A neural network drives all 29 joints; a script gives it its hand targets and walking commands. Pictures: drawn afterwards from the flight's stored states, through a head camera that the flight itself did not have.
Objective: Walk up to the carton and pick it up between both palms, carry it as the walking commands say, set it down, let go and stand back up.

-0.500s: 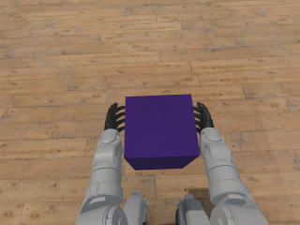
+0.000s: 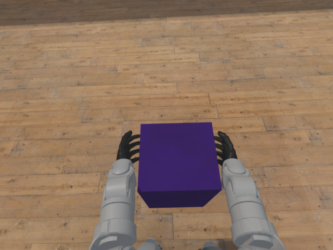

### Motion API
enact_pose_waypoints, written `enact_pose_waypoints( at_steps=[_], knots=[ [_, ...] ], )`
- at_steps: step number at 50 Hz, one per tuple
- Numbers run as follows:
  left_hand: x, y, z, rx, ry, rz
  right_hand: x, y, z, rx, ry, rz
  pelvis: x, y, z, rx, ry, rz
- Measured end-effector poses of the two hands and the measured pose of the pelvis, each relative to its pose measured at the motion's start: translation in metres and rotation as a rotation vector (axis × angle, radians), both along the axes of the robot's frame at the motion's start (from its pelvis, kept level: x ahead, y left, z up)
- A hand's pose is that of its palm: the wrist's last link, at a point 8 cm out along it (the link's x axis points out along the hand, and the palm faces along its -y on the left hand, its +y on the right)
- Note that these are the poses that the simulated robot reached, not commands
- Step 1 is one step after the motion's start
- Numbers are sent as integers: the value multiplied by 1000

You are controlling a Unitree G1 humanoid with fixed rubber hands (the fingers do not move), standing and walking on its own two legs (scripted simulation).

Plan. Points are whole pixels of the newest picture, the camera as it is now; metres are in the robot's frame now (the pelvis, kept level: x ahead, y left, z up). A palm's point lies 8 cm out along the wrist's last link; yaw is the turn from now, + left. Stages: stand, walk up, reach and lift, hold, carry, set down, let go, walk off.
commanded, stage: reach and lift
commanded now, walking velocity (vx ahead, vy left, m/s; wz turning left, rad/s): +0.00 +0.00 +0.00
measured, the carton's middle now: (176, 171) +0.34 +0.03 -0.09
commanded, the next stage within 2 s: none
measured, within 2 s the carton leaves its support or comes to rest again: neither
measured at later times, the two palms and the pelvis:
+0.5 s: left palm (115, 153) +0.32 +0.16 +0.06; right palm (235, 153) +0.34 -0.10 +0.05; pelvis +0.01 +0.00 +0.03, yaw +0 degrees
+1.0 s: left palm (111, 151) +0.31 +0.15 +0.10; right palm (245, 150) +0.32 -0.11 +0.09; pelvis +0.01 +0.00 +0.04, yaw +1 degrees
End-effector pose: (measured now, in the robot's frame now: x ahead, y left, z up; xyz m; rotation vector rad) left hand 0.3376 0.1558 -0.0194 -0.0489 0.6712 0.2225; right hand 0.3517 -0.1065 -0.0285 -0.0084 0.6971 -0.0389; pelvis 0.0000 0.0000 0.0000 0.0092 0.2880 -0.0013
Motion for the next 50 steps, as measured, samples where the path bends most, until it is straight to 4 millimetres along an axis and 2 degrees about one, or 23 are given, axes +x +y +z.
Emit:
enact_pose_waypoints(
  at_steps=[15,33,43,50],
  knots=[
    [-6,1,47,17,-9,-23,-9,1,46,-22,-13,12,10,0,24,-4,-147,-1],
    [-21,2,95,42,-17,-25,-18,2,97,-48,-27,48,16,-4,38,-5,-347,13],
    [-28,-2,115,46,-25,-27,-25,-1,117,-35,-35,37,14,-5,39,-4,-418,15],
    [-29,-4,119,36,-15,-31,-28,-4,121,-24,-23,15,11,-4,39,-3,-439,14]
  ],
)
